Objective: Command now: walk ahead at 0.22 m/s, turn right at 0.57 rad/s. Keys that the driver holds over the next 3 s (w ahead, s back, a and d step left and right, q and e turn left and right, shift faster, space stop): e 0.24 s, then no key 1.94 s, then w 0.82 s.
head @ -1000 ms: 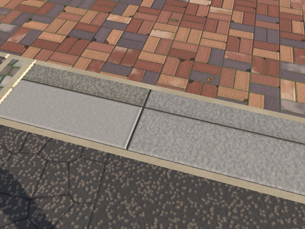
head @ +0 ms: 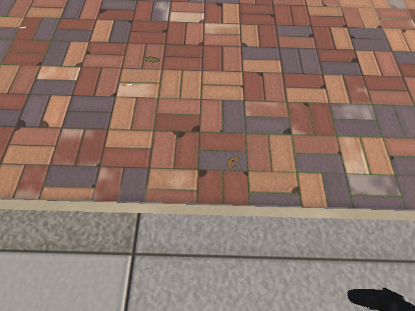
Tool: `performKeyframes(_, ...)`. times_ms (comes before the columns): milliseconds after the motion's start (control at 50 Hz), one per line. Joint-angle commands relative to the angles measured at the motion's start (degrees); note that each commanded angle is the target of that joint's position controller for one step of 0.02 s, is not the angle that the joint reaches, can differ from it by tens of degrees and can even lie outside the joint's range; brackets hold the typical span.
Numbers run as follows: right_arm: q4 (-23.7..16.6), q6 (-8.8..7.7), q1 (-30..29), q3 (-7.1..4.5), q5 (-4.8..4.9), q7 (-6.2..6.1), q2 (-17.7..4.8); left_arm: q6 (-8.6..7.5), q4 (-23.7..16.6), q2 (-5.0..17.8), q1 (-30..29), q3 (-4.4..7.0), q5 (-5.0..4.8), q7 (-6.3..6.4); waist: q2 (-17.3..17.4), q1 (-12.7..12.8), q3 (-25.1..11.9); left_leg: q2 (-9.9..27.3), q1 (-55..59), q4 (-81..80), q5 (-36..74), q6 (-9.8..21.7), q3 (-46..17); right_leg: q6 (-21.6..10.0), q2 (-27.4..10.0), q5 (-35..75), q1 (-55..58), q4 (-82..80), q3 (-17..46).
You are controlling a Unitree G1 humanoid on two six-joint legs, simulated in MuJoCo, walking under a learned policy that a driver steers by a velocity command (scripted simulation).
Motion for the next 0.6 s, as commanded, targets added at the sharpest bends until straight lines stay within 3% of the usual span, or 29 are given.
performKeyframes(20,-1.3,0.94,9.9,-1.32,0.57,-0.68,-4.4,1.07,-3.7,5.2,2.3,1.34,1.58,-0.28,4.2,-4.8,-11.6,20.1,24.3,-9.0,36.0,9.1,-16.3,1.7,-5.9,2.9,-17.7,14.8,-2.8)
performKeyframes(60,-0.9,1.09,9.5,-1.17,0.59,-1.24,-4.8,2.88,-4.3,3.9,1.1,1.26,2.36,-1.80,8.7,-3.8,-7.6,16.2,17.2,-12.3,34.8,8.1,-8.8,3.3,-7.0,6.2,-15.8,13.1,-3.9)
performKeyframes(120,-0.5,0.64,10.5,-1.74,0.52,-1.04,-6.6,4.31,-5.9,3.4,0.2,1.17,1.96,-2.58,8.0,-2.7,-9.1,16.5,14.9,-13.5,36.5,9.8,-4.6,3.9,-6.3,9.0,-14.7,12.3,-4.8)
performKeyframes(200,-0.5,1.52,10.7,-2.14,0.32,-1.22,-7.6,5.64,-9.4,3.0,-6.1,0.44,2.27,-3.43,8.5,-3.2,-7.7,17.0,13.4,-15.7,24.5,10.0,-0.5,4.0,-8.6,14.1,-16.0,3.7,-6.4)
performKeyframes(260,-0.5,2.25,11.2,-2.65,0.21,-0.97,-9.0,5.93,-11.5,2.3,-10.2,-0.50,2.06,-4.26,9.1,-4.5,-7.2,16.4,10.9,-15.4,16.8,9.2,2.5,3.5,-9.0,15.7,-10.1,-6.3,-8.3)
performKeyframes(360,0.5,4.19,14.2,-3.68,0.46,-0.18,-11.9,5.07,-13.4,3.1,-12.1,-0.95,1.87,-3.63,9.7,-6.1,-7.1,17.5,13.3,-10.5,9.4,8.0,1.1,1.6,-6.6,11.1,-3.4,-20.9,-10.5)
performKeyframes(380,0.7,4.79,13.9,-3.71,0.75,-0.16,-11.9,4.39,-12.9,3.0,-10.5,-1.05,2.02,-3.37,8.2,-5.0,-7.0,16.5,11.7,-7.4,7.6,6.1,2.0,0.9,-5.9,15.2,1.4,-28.6,-10.7)
performKeyframes(400,1.5,5.26,16.4,-3.43,0.38,0.04,-10.5,3.53,-12.5,4.2,-9.4,-0.97,2.41,-2.89,3.7,-4.9,-7.4,14.6,9.0,-3.1,3.8,2.9,3.6,0.4,-7.8,20.7,6.7,-36.3,-6.8)
performKeyframes(420,0.1,5.63,19.7,-2.07,-0.21,0.62,-5.1,2.65,-13.3,8.4,-8.4,-0.51,3.23,-2.15,-11.2,-6.4,-10.1,9.4,2.7,10.4,-15.3,-1.4,8.5,-1.5,-23.5,33.0,12.8,-41.4,10.9)
performKeyframes(440,-1.4,6.60,17.5,-1.28,0.98,-0.07,-3.5,2.66,-14.0,11.9,-9.8,0.11,2.14,-1.63,-15.8,-5.0,-7.8,1.9,-2.1,14.9,-28.7,-2.9,5.5,-10.7,-30.9,45.5,7.0,-41.1,17.3)
performKeyframes(460,-1.0,7.59,15.1,-1.94,1.15,-0.43,-6.7,2.60,-12.7,9.0,-8.3,-0.30,1.83,-1.39,-9.8,-3.6,-7.0,3.3,-0.6,19.0,-27.3,-3.2,0.7,-12.6,-28.2,46.2,5.1,-40.2,13.5)
performKeyframes(480,-0.6,7.87,14.7,-2.16,1.61,-0.22,-6.5,2.58,-12.3,6.3,-11.0,-1.46,1.86,-1.17,-8.8,-5.5,-5.0,3.0,-0.4,19.7,-23.8,-3.0,-0.7,-11.2,-24.5,44.8,3.7,-40.6,8.9)
performKeyframes(500,0.5,7.72,15.8,-2.26,1.61,-0.14,-6.5,2.78,-12.5,5.2,-14.0,-1.93,2.09,-0.97,-8.1,-7.1,-4.3,3.0,0.5,18.4,-20.4,-2.9,-1.1,-8.9,-21.2,42.6,3.2,-41.2,5.4)
performKeyframes(520,1.4,7.67,16.9,-2.65,0.94,-0.14,-7.4,2.66,-12.6,5.2,-15.2,-1.97,1.78,-0.53,-9.3,-7.4,-4.6,2.4,1.2,18.9,-17.9,-2.8,-0.3,-8.0,-19.4,45.0,4.0,-40.7,3.1)
performKeyframes(540,2.4,7.63,18.3,-2.78,0.50,-0.09,-7.5,2.51,-12.4,4.3,-15.2,-2.31,1.63,-0.37,-8.4,-7.6,-6.1,1.8,2.5,19.6,-17.1,-2.9,-0.3,-8.0,-18.7,49.1,5.3,-39.7,1.7)
performKeyframes(600,2.8,7.78,17.5,-2.05,1.04,-0.09,-5.0,2.03,-11.2,3.6,-14.3,-2.75,1.46,-0.39,-5.6,-7.0,-7.4,1.5,5.8,14.4,-16.7,-3.0,-0.8,-8.0,-18.8,46.7,6.0,-39.1,0.9)
Next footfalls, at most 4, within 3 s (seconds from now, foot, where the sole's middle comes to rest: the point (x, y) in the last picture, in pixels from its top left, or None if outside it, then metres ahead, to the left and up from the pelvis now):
0.42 right None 0.09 -0.12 -0.76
0.76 left None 0.10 0.09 -0.76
2.96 left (253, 281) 0.53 -0.08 -0.76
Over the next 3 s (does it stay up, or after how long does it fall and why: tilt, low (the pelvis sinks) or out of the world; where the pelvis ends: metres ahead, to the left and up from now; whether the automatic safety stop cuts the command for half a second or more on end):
stays up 0.37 -0.10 -0.01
